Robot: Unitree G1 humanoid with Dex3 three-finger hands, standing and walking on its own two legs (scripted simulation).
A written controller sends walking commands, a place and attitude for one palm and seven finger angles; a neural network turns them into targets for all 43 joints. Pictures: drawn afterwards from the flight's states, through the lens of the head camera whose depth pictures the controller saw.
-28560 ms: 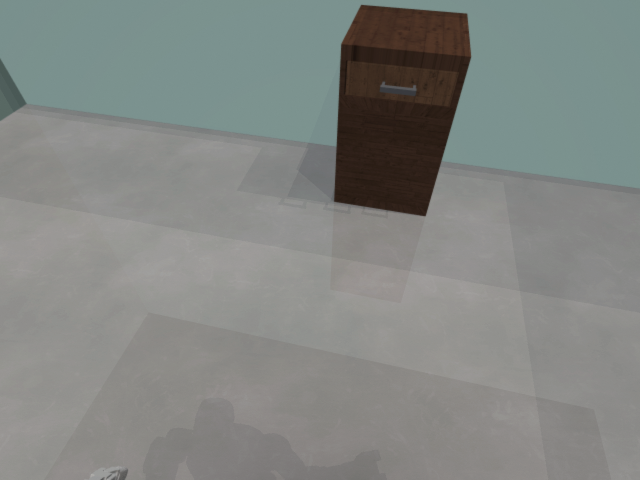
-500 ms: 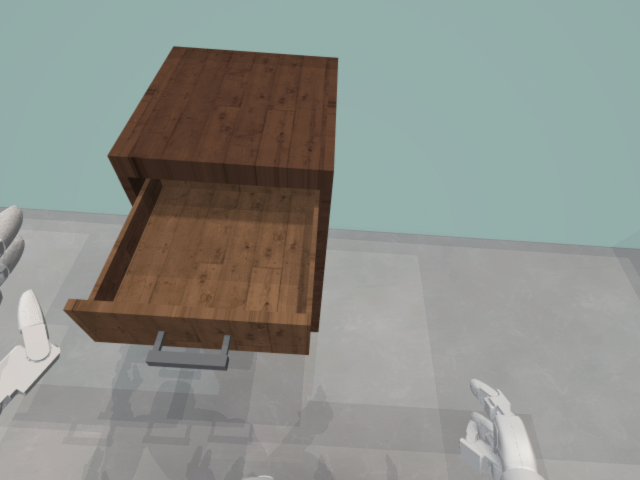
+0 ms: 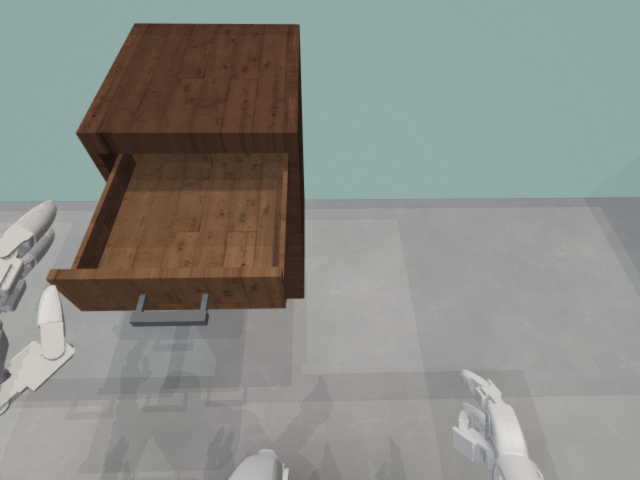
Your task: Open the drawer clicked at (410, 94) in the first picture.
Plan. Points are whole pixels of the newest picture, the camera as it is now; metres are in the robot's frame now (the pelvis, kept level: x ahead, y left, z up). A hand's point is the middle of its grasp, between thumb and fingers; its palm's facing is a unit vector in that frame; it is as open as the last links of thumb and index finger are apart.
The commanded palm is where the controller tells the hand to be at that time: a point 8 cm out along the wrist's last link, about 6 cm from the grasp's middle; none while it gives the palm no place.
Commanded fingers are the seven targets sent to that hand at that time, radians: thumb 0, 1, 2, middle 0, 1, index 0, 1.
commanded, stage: step back with the hand held close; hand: left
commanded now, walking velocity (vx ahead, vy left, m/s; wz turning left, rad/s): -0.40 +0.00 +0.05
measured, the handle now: (172, 308) +0.38 +0.29 -0.16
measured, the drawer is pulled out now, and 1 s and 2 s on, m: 0.30 0.30 0.30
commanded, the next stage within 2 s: stop stepping back and stand still in 0.12 s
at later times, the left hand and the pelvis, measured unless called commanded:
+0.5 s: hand out of the picture +0.06 +0.18 +0.17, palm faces +0.39 -0.80 -0.45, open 7.4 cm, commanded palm +0.00 +0.23 +0.18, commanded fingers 0.00 0.90 0.90 -0.20 -0.30 -0.20 -0.30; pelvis -0.12 -0.05 +0.00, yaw +2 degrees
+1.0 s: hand out of the picture +0.01 +0.20 +0.16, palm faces +0.49 -0.78 -0.39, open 7.4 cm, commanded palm none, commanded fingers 0.00 0.90 0.90 -0.20 -0.30 -0.20 -0.30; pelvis -0.15 -0.05 +0.00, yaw +6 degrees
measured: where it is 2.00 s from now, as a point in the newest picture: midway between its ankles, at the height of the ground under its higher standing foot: outside the picture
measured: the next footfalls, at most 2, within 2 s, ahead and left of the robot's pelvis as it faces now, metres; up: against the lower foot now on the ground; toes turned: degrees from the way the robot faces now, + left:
left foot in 0.14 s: +0.02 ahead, +0.10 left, +0.00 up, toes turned +3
left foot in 0.64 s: -0.11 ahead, +0.07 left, +0.00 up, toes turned +8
